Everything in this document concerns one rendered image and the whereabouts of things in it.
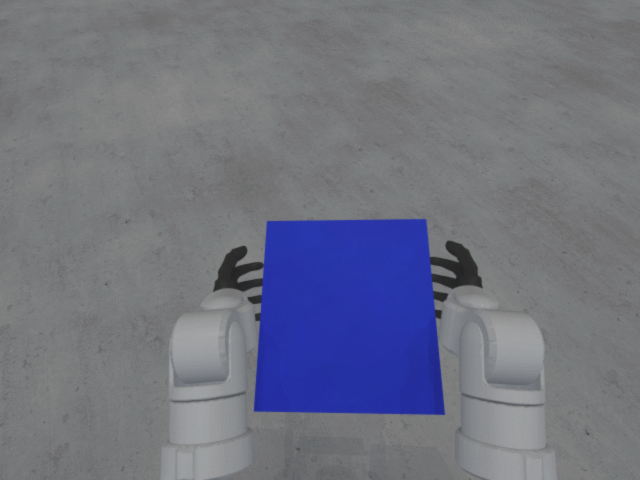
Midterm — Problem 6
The left robot hand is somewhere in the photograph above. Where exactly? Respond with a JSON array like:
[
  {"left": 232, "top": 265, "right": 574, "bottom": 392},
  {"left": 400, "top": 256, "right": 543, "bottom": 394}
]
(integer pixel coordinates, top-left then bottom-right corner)
[{"left": 213, "top": 246, "right": 264, "bottom": 321}]

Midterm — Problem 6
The left robot forearm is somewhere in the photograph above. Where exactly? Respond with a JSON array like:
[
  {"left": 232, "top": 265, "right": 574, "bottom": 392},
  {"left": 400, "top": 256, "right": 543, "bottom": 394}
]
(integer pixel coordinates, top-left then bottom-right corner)
[{"left": 160, "top": 288, "right": 258, "bottom": 480}]

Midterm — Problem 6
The carton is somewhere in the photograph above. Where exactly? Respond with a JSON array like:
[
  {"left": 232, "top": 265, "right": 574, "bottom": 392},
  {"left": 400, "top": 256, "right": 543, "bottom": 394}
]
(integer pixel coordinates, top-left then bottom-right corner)
[{"left": 254, "top": 219, "right": 445, "bottom": 415}]

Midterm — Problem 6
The right robot forearm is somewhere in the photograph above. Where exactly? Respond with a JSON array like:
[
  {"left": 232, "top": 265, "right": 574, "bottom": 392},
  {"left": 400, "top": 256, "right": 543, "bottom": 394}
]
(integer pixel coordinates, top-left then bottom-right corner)
[{"left": 438, "top": 285, "right": 557, "bottom": 480}]

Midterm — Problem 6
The right robot hand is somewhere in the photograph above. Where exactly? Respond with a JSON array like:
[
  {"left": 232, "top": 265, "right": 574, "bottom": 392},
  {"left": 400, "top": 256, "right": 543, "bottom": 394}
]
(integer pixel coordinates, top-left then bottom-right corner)
[{"left": 430, "top": 241, "right": 483, "bottom": 319}]

